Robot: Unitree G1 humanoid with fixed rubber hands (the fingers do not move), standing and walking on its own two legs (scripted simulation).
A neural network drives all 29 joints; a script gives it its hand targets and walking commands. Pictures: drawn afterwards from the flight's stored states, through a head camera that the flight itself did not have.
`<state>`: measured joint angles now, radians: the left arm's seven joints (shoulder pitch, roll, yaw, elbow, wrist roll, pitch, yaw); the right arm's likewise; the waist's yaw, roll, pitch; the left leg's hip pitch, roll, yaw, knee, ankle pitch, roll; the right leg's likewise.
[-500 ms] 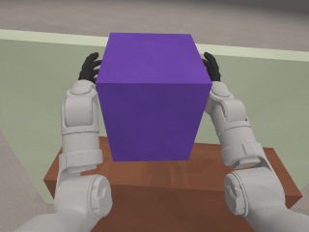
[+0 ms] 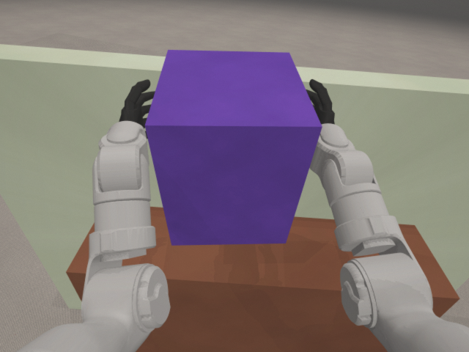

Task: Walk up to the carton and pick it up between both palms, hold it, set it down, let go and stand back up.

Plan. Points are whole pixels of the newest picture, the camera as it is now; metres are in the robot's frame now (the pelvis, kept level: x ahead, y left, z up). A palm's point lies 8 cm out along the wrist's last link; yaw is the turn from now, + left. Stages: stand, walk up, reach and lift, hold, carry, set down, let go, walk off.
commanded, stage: hold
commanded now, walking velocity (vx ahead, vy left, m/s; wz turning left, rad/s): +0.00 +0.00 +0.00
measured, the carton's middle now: (229, 150) +0.37 +0.00 +0.21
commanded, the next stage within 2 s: none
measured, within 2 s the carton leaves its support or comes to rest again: neither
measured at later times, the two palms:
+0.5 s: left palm (134, 129) +0.36 +0.14 +0.25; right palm (320, 129) +0.36 -0.15 +0.26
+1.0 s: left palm (134, 129) +0.36 +0.15 +0.25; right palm (318, 129) +0.36 -0.15 +0.26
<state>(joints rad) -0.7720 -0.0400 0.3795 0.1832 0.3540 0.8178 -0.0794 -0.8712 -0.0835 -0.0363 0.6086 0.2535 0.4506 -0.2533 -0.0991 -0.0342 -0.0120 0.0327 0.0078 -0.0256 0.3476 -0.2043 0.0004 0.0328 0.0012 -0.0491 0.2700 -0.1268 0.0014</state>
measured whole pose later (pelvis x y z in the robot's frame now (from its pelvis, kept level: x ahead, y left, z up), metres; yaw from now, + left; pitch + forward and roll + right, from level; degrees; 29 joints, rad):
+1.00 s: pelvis +0.00 +0.00 +0.00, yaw +0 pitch -10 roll -1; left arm -0.76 -0.04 0.37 0.17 0.35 0.82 -0.08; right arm -0.86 -0.09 -0.03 0.60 0.26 0.45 -0.25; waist -0.10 -0.04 -0.01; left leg 0.03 0.01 -0.03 0.35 -0.21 0.00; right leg 0.04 0.00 -0.05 0.27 -0.13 0.00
